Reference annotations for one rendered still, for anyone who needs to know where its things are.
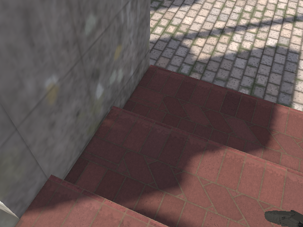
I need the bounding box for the robot right hand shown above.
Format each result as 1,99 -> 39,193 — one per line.
264,210 -> 303,227

